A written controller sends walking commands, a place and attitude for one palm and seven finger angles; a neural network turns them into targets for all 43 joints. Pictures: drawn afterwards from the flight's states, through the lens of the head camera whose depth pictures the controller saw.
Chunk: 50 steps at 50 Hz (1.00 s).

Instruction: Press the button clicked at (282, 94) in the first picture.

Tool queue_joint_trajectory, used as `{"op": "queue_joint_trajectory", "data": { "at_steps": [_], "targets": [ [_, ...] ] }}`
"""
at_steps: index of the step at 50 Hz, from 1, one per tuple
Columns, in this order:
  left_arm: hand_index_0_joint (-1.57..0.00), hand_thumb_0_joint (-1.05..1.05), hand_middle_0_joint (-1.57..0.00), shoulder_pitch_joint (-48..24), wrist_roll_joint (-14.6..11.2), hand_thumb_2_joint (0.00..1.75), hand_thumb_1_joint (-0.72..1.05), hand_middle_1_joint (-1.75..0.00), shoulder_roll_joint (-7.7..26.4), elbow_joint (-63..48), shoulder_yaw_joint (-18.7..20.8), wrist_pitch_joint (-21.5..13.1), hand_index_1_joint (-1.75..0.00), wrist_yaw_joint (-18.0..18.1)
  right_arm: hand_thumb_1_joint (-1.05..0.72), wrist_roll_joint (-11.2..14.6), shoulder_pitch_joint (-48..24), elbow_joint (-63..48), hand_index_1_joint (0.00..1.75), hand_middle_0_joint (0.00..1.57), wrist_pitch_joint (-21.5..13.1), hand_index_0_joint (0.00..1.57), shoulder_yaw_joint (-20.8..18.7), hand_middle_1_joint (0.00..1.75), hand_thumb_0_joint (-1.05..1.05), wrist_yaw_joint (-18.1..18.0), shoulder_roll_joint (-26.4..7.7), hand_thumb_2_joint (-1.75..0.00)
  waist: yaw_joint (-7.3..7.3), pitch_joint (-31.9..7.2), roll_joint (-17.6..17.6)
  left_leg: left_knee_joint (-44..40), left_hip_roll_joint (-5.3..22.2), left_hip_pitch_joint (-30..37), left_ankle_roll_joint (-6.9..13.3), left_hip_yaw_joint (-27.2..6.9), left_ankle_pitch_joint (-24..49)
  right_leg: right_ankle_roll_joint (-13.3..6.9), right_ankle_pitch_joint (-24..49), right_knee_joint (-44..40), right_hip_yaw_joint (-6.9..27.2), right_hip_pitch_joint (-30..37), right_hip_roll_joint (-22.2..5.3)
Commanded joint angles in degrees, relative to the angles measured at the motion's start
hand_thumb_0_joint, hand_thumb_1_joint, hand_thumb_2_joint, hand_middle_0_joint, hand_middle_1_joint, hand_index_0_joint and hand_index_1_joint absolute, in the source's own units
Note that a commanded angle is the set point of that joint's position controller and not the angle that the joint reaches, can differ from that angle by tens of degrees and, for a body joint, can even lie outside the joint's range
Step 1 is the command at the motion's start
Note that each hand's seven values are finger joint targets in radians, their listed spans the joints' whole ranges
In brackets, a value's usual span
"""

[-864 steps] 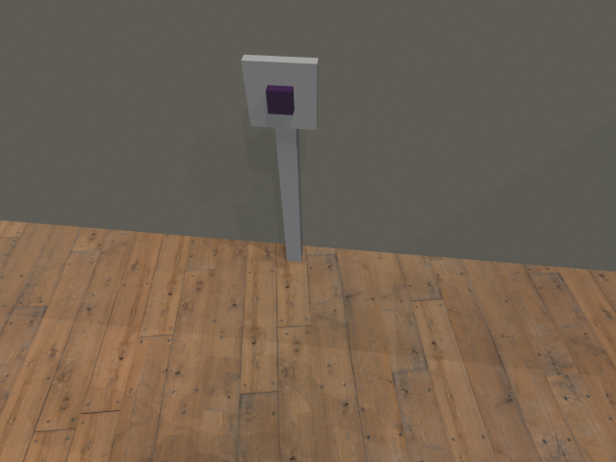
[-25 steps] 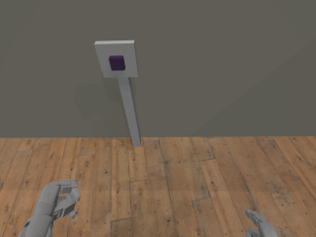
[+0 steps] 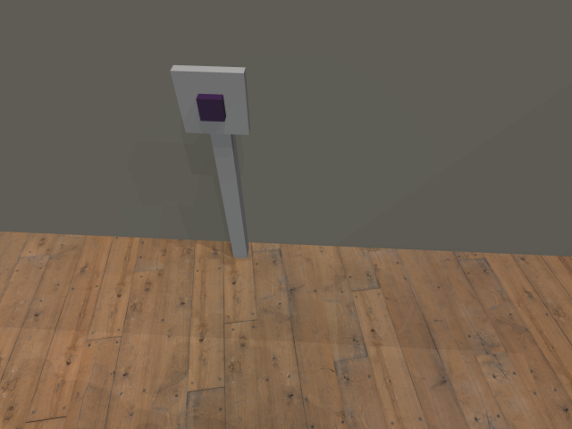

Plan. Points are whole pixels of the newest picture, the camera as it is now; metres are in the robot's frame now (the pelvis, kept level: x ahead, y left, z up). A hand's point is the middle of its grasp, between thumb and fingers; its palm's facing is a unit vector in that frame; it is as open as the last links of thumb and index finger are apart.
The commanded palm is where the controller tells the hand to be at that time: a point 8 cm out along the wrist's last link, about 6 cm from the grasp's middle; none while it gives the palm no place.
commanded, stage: let the arm hang, fingers relaxed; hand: left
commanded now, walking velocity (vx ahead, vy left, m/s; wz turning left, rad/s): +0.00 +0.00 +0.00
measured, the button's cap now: (211, 107) +0.84 +0.25 -0.02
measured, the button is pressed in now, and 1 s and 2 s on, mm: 0 0 0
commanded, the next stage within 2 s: stand and wait in 0.46 s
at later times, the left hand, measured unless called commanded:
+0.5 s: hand out of the picture +0.11 +0.21 -0.16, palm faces -0.02 -0.96 -0.27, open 7.4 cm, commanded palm none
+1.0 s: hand out of the picture +0.11 +0.21 -0.15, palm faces -0.01 -0.95 -0.31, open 7.4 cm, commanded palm none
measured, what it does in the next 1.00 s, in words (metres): shifts its weight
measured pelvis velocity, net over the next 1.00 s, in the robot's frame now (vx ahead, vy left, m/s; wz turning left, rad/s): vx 0.05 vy -0.02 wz -0.02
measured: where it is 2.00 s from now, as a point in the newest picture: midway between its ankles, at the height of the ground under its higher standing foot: outside the picture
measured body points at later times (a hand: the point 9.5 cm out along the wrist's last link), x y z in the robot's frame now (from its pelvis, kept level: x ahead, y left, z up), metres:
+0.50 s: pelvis +0.03 -0.01 +0.01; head +0.04 -0.01 +0.46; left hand +0.11 +0.26 -0.14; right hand +0.08 -0.28 -0.14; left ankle +0.05 +0.11 -0.74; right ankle +0.01 -0.10 -0.74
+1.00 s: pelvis +0.05 -0.02 +0.01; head +0.07 -0.04 +0.46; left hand +0.11 +0.26 -0.13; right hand +0.10 -0.29 -0.15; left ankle +0.05 +0.11 -0.74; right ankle +0.01 -0.10 -0.74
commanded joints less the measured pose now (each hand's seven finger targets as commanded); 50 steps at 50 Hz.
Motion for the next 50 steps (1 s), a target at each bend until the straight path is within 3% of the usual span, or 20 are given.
{"op": "queue_joint_trajectory", "data": {
  "at_steps": [1,13,28,36,42,50],
  "targets": [
    [-0.20,0.00,-0.20,-2.87,0.04,0.90,0.90,-0.30,8.79,-2.65,1.40,-1.85,-0.30,0.65,-0.90,0.14,-0.41,-2.25,0.30,0.20,-1.39,0.20,-2.02,0.30,0.00,-0.60,-9.67,-0.90,-0.32,0.74,-2.08,-5.88,5.45,0.67,1.94,-5.64,-4.54,-2.08,-9.91,-8.72,9.15,-2.93,-7.95],
    [-0.20,0.00,-0.20,-6.02,-0.04,0.90,0.90,-0.30,8.94,-1.98,1.40,-2.32,-0.30,0.88,-0.90,0.14,-3.85,-0.65,0.30,0.20,-2.32,0.20,-1.49,0.30,0.00,-0.70,-9.69,-0.90,0.01,-1.32,-0.20,-7.98,6.50,3.14,1.56,-5.82,5.00,-1.19,2.46,-6.99,7.74,2.00,-8.18],
    [-0.20,0.00,-0.20,-7.77,-0.11,0.90,0.90,-0.30,9.33,-2.22,1.71,-2.79,-0.30,1.05,-0.90,0.24,-5.85,-0.50,0.30,0.20,-2.52,0.20,-1.52,0.30,0.00,-1.00,-10.77,-0.90,-0.44,-4.55,0.40,-7.59,6.92,7.27,0.86,-4.45,11.02,-1.10,11.61,-7.28,7.68,5.60,-8.80],
    [-0.20,0.00,-0.20,-7.17,-0.14,0.90,0.90,-0.30,9.80,-1.99,1.73,-2.93,-0.30,1.15,-0.90,0.43,-6.22,-0.53,0.30,0.20,-2.23,0.20,-1.56,0.30,0.00,-1.13,-11.34,-0.90,-0.48,-4.26,-1.53,-7.14,6.89,8.67,0.71,-3.92,11.68,-1.01,14.80,-7.83,7.76,5.68,-8.81],
    [-0.20,0.00,-0.20,-7.40,-0.21,0.90,0.90,-0.30,9.64,-1.75,1.57,-2.80,-0.30,1.20,-0.90,0.34,-6.33,-0.41,0.30,0.20,-2.05,0.20,-1.57,0.30,0.00,-1.16,-11.13,-0.90,-0.60,-3.11,-0.59,-7.42,6.98,8.80,0.63,-3.67,10.70,-1.06,14.12,-8.33,7.86,5.40,-8.96],
    [-0.20,0.00,-0.20,-7.13,-0.27,0.90,0.90,-0.30,10.12,-1.78,1.67,-2.99,-0.30,1.30,-0.90,0.34,-6.50,-0.36,0.30,0.20,-2.06,0.20,-1.57,0.30,0.00,-1.22,-11.47,-0.90,-0.57,-3.89,-1.95,-7.30,6.93,9.64,0.49,-3.23,11.52,-0.84,17.79,-8.25,8.10,6.44,-9.07]
  ]
}}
